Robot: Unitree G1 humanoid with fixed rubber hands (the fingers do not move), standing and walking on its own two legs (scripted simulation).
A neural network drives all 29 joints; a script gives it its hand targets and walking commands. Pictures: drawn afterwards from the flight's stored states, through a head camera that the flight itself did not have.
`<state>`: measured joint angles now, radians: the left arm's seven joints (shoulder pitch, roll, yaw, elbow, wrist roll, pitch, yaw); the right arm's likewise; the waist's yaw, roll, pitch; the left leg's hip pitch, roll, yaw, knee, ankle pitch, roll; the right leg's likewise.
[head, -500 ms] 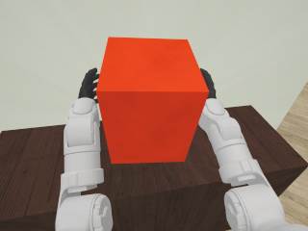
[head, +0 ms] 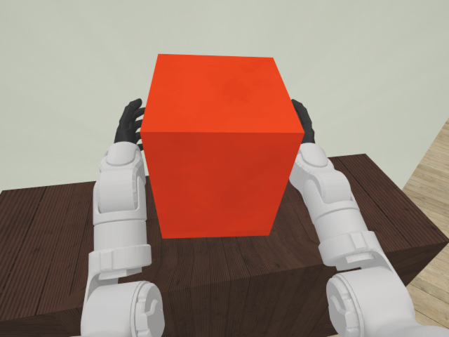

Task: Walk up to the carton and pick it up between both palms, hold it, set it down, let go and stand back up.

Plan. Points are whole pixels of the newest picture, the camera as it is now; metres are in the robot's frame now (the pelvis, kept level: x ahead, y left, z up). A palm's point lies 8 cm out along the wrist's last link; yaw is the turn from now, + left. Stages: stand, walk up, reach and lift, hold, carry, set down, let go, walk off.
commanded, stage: hold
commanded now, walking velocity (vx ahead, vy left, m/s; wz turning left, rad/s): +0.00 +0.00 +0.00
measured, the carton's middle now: (216, 149) +0.38 +0.01 +0.18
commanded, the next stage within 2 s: set down in 1.64 s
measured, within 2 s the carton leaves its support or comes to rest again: neither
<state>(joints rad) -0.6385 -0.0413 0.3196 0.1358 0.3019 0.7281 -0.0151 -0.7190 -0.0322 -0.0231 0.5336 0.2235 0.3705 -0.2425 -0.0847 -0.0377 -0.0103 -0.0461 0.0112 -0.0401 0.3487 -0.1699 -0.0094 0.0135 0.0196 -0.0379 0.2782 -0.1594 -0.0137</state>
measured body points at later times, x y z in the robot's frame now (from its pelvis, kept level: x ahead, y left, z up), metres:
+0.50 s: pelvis +0.00 +0.00 +0.00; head -0.06 +0.02 +0.45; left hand +0.37 +0.15 +0.21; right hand +0.38 -0.14 +0.20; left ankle +0.02 +0.12 -0.75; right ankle +0.01 -0.11 -0.75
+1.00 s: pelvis +0.00 +0.00 +0.00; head -0.06 +0.02 +0.45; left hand +0.37 +0.15 +0.21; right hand +0.38 -0.14 +0.21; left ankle +0.02 +0.12 -0.75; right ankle +0.01 -0.11 -0.75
